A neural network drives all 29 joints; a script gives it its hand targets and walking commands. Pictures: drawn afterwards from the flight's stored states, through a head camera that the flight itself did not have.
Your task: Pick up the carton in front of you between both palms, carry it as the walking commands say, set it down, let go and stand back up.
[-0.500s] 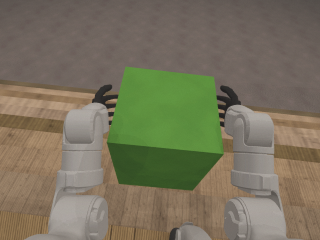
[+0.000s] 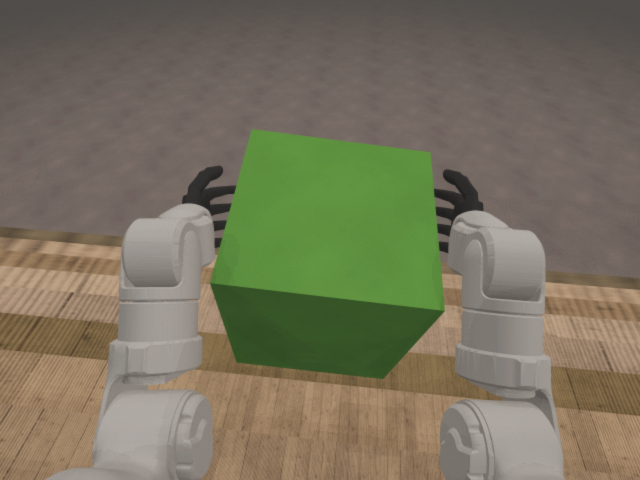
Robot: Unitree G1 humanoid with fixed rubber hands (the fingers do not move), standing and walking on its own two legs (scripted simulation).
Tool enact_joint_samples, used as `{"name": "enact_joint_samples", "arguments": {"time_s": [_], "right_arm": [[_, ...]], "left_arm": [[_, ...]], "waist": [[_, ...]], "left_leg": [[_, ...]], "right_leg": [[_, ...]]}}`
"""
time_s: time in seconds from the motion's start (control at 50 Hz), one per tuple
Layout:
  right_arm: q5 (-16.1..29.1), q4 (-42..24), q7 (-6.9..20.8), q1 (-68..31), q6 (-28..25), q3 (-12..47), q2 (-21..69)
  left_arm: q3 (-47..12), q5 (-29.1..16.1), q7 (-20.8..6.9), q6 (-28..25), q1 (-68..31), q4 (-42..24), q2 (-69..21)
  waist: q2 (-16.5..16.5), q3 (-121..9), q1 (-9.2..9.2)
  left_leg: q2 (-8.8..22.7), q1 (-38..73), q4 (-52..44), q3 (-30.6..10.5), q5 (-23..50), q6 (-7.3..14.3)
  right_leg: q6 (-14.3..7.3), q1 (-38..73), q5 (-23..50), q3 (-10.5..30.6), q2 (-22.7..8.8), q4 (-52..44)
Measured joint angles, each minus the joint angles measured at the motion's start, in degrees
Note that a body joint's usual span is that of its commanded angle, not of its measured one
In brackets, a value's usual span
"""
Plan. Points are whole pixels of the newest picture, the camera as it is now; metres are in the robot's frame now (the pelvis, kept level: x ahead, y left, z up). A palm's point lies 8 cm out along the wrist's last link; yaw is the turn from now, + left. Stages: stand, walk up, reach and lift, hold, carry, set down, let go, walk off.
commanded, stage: carry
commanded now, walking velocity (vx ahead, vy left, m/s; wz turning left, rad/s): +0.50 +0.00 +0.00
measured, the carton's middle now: (324, 267) +0.36 +0.01 +0.09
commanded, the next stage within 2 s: none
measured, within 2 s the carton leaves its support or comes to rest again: neither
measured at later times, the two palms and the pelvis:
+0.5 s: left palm (223, 242) +0.66 +0.25 -0.19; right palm (345, 215) +0.74 -0.04 -0.18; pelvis +0.36 +0.02 -0.25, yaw +8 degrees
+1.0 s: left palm (215, 208) +1.03 +0.38 -0.41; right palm (299, 190) +1.13 +0.10 -0.41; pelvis +0.75 +0.14 -0.49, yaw +23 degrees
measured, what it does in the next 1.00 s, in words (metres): goes down, turning left: right foot 0.16 m lower, then left foot 0.19 m lower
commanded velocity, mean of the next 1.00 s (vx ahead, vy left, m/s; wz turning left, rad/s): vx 0.50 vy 0.00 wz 0.38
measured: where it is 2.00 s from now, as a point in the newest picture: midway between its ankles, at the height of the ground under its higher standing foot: (266, 317)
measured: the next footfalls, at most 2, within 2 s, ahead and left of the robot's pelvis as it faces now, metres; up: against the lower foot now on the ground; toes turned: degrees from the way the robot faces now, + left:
right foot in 0.36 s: +0.38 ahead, -0.04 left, -0.16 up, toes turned +6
left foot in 0.74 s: +0.71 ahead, +0.15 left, -0.35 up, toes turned +20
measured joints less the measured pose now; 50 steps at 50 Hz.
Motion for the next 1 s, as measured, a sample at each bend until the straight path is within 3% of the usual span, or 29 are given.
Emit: {"name": "enact_joint_samples", "arguments": {"time_s": [0.04,0.08,0.1,0.14,0.2,0.26,0.32,0.36,0.4,0.42,0.44,0.46,0.5,0.54,0.58,0.62,0.68,0.7,0.72,0.74,0.78,0.8,0.86,0.9,0.92,0.96,1.0], "right_arm": [[0.5,3.9,-0.6,-1.9,0.0,0.9,-0.6],[2.8,7.7,-0.8,-2.8,0.6,1.3,-3.2],[4.1,9.5,-0.9,-3.4,0.9,1.4,-4.5],[6.2,12.4,-1.1,-4.0,0.4,2.2,-5.7],[7.8,14.0,-2.3,-3.5,-0.2,3.4,-5.5],[8.3,13.4,-2.8,-2.6,-1.1,4.0,-4.7],[8.5,12.2,-3.0,-1.5,-2.8,4.2,-4.2],[8.6,10.9,-2.4,0.4,-3.7,3.3,-4.8],[8.5,10.4,-1.1,1.8,-5.2,1.8,-5.6],[7.8,10.4,-0.6,2.3,-6.0,1.2,-5.2],[6.8,10.5,-0.2,2.7,-6.6,0.6,-4.4],[5.6,10.6,0.1,2.7,-7.1,0.1,-3.5],[3.6,9.7,0.7,4.5,-8.0,-1.1,-2.1],[2.9,7.3,1.8,8.2,-8.3,-2.0,-0.9],[2.2,5.3,2.3,10.8,-8.8,-2.6,-0.1],[1.7,3.4,2.7,12.5,-9.8,-3.2,0.1],[1.3,0.9,2.6,13.8,-11.6,-2.7,0.0],[1.0,0.6,2.6,13.6,-12.1,-2.3,0.2],[0.6,0.8,2.2,12.9,-12.4,-1.3,0.5],[0.0,1.3,1.7,11.7,-12.5,0.1,0.9],[-0.3,1.9,-0.5,9.6,-12.9,2.4,1.1],[0.9,2.1,-1.2,9.1,-12.3,3.0,0.3],[5.8,1.7,-2.8,9.1,-9.7,3.7,-2.3],[8.7,3.4,-4.0,8.4,-8.8,4.1,-3.3],[9.9,4.7,-4.4,7.8,-8.6,4.4,-3.6],[11.5,7.2,-5.2,6.6,-8.8,5.3,-3.8],[11.9,8.7,-5.3,5.9,-9.5,6.4,-3.6]], "left_arm": [[0.7,0.3,-0.6,0.3,-1.6,3.1,1.1],[0.6,1.9,-0.6,0.9,-3.2,6.7,0.0],[0.6,2.9,-0.6,1.4,-3.9,8.0,-0.5],[0.9,4.2,-0.6,2.1,-3.8,8.8,-1.1],[1.7,4.2,-0.5,2.7,-1.6,7.3,-1.2],[2.3,4.0,-0.4,2.4,0.3,5.1,-1.3],[2.5,3.9,-0.4,0.7,2.3,3.1,-1.9],[1.1,4.5,-0.1,-1.1,3.3,3.1,-3.2],[-1.0,5.3,1.0,-3.2,3.5,4.1,-4.4],[-1.7,4.9,1.3,-4.0,3.8,4.5,-4.1],[-2.3,4.1,1.6,-4.4,4.1,4.8,-3.5],[-2.8,2.9,2.0,-4.9,4.6,4.9,-2.8],[-4.6,0.4,3.2,-6.7,6.0,5.8,-1.9],[-6.1,-2.0,4.3,-7.5,7.6,6.3,-1.5],[-7.6,-4.1,5.8,-8.1,8.4,6.5,-1.3],[-8.4,-4.8,6.2,-9.4,7.8,7.1,-1.4],[-8.4,-4.6,6.7,-11.5,7.2,6.4,-2.3],[-7.9,-4.8,6.7,-11.9,7.2,5.8,-2.2],[-7.1,-5.0,6.0,-12.1,7.3,5.2,-1.5],[-6.2,-5.2,4.9,-12.1,7.3,4.6,-0.3],[-4.5,-4.9,3.0,-12.8,5.5,5.1,1.3],[-3.9,-4.2,2.5,-12.6,5.3,5.0,0.9],[-2.7,-1.1,1.9,-10.2,5.6,3.4,-1.7],[-1.1,1.2,1.6,-9.3,6.7,2.8,-3.4],[-0.2,1.9,1.5,-9.0,7.4,2.4,-4.0],[1.0,2.9,1.0,-8.6,9.0,1.2,-4.5],[1.6,3.1,0.8,-8.4,10.6,-0.4,-4.3]], "waist": [[-1.8,-1.5,-3.98],[-2.2,-2.1,-5.42],[-2.1,-2.0,-5.70],[-3.3,-0.9,-5.87],[-3.9,1.6,-6.63],[-4.2,3.4,-7.58],[-5.0,3.8,-6.80],[-5.0,3.2,-3.82],[-3.6,2.5,0.53],[-4.2,2.2,2.38],[-5.5,2.2,4.07],[-5.6,2.6,5.41],[-4.0,4.7,7.20],[-4.1,6.0,8.79],[-4.5,6.2,10.04],[-5.1,5.8,11.02],[-3.4,4.5,11.42],[-2.4,3.8,10.74],[-1.7,3.2,9.04],[-1.1,2.1,6.50],[-3.7,2.2,0.71],[-3.5,2.5,-1.04],[-3.7,3.6,-5.45],[-3.9,4.3,-7.45],[-3.6,4.4,-8.26],[-3.4,4.5,-8.84],[-4.0,3.8,-8.03]], "left_leg": [[-2.5,3.8,5.3,-0.1,-24.8,2.1],[-4.6,5.9,8.6,-1.3,-43.9,2.2],[-5.1,6.3,10.0,-1.8,-43.9,2.2],[-7.1,6.0,15.1,-1.2,-54.1,3.2],[-8.7,5.2,22.9,-0.4,-61.5,5.3],[-9.7,5.8,28.9,-2.1,-68.6,5.5],[-10.6,6.5,38.1,-2.4,-74.6,5.2],[-9.5,5.0,51.9,-0.8,-64.8,2.9],[-8.6,0.0,68.9,-2.7,-63.2,-0.9],[-8.8,-3.3,72.9,-4.2,-62.2,-1.8],[-8.6,-6.8,73.7,-5.5,-61.4,-2.3],[-7.2,-10.2,72.3,-7.0,-60.5,-2.6],[-3.7,-15.3,64.3,-11.5,-53.5,-2.7],[-1.1,-17.9,49.5,-13.1,-46.5,-3.7],[0.4,-19.9,40.0,-11.9,-39.6,-3.6],[0.5,-21.1,31.7,-9.5,-25.8,-3.5],[0.0,-15.1,7.4,-5.1,-2.7,-3.7],[-0.2,-12.0,2.0,-3.5,2.6,-2.8],[-0.6,-8.6,-0.5,-1.8,6.0,-1.2],[-1.2,-4.9,-1.7,-0.7,5.0,1.5],[-5.5,-4.6,7.3,1.5,-22.7,4.3],[-7.2,-3.9,9.8,0.3,-31.0,7.6],[-11.2,-3.8,17.3,-2.3,-47.3,6.3],[-12.1,-4.5,22.1,-2.3,-51.2,5.0],[-12.4,-4.6,24.3,-2.7,-53.4,5.3],[-12.3,-4.4,29.3,-3.5,-59.0,5.7],[-12.0,-3.5,34.5,-3.9,-65.3,5.4]], "right_leg": [[0.1,-7.2,1.8,4.1,0.4,17.3],[-0.1,-14.4,8.1,8.2,1.3,16.1],[0.2,-17.8,11.5,9.2,1.2,11.3],[0.9,-22.5,16.6,10.7,-0.6,-1.3],[0.8,-27.3,29.4,9.8,-2.5,-13.0],[0.7,-26.9,48.8,9.2,-1.7,-30.0],[-0.5,-22.6,60.0,7.2,0.3,-40.2],[-1.5,-15.5,60.4,4.0,1.7,-44.7],[-3.7,-11.1,38.6,2.4,3.6,-43.2],[-4.2,-10.1,28.9,2.5,4.1,-42.0],[-4.9,-9.1,23.9,3.0,4.1,-41.5],[-5.1,-9.2,23.7,2.6,4.4,-39.4],[-5.2,-11.3,23.7,-1.1,5.1,-30.2],[-4.9,-10.3,22.3,-3.2,3.9,-25.7],[-5.1,-7.5,15.0,-3.8,2.8,-23.7],[-3.5,-4.6,6.0,-2.7,1.8,-21.4],[-1.7,1.0,-5.2,-1.8,2.0,-16.2],[-0.8,2.2,-7.4,-2.4,2.0,-11.7],[0.6,2.5,-3.2,-3.1,1.2,-4.5],[2.0,1.6,-0.1,-3.2,0.8,5.2],[4.3,-4.7,-1.3,2.0,0.1,22.9],[4.3,-8.5,1.1,5.3,0.9,25.0],[4.4,-18.3,10.1,11.1,-1.0,9.4],[4.6,-22.7,13.8,13.6,-1.9,-3.1],[4.3,-24.3,19.8,14.1,-2.1,-8.3],[3.2,-25.5,35.6,14.2,-1.8,-20.5],[2.2,-24.2,46.1,12.9,-0.8,-30.8]]}}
